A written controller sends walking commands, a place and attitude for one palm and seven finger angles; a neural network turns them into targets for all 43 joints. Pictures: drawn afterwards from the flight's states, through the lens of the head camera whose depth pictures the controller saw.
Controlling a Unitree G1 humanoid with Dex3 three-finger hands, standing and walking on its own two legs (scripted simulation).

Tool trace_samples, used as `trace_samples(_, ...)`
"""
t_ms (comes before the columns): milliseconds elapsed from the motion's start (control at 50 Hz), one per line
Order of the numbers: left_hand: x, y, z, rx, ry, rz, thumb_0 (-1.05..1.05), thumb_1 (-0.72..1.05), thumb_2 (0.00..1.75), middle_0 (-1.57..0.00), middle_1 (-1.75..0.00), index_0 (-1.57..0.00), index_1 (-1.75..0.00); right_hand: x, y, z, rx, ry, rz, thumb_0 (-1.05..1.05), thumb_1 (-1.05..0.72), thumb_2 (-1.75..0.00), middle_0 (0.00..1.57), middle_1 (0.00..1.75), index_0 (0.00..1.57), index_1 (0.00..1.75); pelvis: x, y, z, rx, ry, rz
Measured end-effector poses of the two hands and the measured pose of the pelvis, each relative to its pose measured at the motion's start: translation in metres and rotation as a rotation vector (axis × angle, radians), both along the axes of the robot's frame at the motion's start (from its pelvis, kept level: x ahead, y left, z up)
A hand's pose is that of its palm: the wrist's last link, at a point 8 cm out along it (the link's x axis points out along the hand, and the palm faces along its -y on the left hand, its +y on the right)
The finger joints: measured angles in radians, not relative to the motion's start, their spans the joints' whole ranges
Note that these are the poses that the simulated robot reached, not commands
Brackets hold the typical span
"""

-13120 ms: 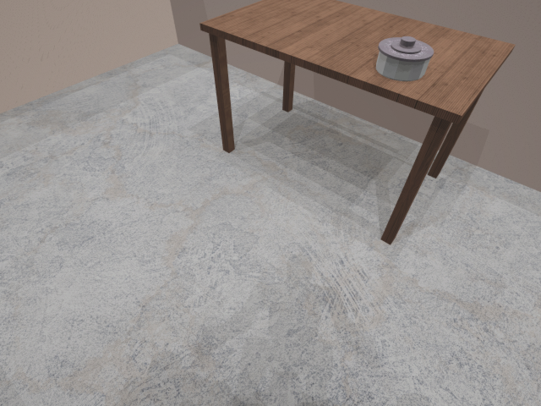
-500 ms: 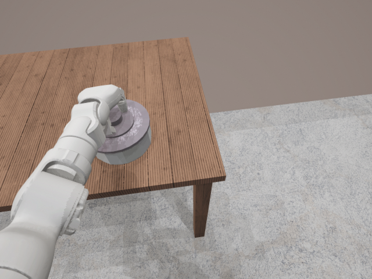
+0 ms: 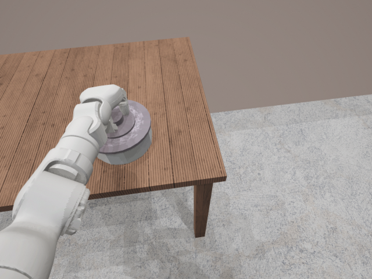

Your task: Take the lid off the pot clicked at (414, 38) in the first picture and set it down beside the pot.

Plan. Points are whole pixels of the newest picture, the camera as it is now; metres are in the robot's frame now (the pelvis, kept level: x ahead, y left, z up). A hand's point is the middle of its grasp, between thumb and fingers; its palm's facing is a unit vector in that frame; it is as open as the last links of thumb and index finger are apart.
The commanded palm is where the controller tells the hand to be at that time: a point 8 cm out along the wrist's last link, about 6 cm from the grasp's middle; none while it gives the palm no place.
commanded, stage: close the fingers and squeeze the knob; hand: left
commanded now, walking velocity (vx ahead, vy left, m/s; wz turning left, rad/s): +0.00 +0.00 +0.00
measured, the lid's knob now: (113, 118) +0.50 +0.16 +0.05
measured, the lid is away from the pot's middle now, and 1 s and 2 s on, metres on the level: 0.00 0.00 0.00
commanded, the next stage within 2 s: lift the lid straight up in 0.74 s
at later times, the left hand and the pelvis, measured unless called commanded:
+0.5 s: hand (108, 118) +0.47 +0.16 +0.08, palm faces -0.37 -0.09 -0.93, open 7.6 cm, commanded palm +0.47 +0.17 +0.13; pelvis +0.00 +0.00 +0.00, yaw -1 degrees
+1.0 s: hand (108, 118) +0.47 +0.17 +0.08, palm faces -0.37 -0.08 -0.93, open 7.6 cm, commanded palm +0.48 +0.17 +0.15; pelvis +0.00 +0.00 +0.00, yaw -1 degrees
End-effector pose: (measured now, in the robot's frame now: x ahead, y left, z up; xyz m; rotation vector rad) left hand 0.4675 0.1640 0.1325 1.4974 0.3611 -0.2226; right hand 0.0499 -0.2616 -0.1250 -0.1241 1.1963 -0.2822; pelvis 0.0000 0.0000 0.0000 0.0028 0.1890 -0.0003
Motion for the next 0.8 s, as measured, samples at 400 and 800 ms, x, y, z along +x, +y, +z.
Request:
trace_samples(400, 0.003, 0.002, 0.001, -0.021, 0.002, 0.003, 0.01, 0.27, 0.64, -0.66, -0.98, -0.67, -0.96, -0.006, 0.000, 0.001, -0.009, 0.014, -0.011, 0.00, -0.90, -0.89, 0.20, 0.30, 0.20, 0.30, 0.000, 0.002, 0.000, -0.002, 0.001, -0.007)
trace_samples(800, 0.004, 0.004, 0.000, -0.019, 0.003, 0.005, 0.00, 0.25, 0.66, -0.68, -0.98, -0.68, -0.97, -0.016, 0.001, 0.003, -0.022, 0.018, -0.028, 0.00, -0.90, -0.89, 0.20, 0.30, 0.20, 0.30, -0.004, 0.004, 0.000, -0.003, 0.005, -0.012)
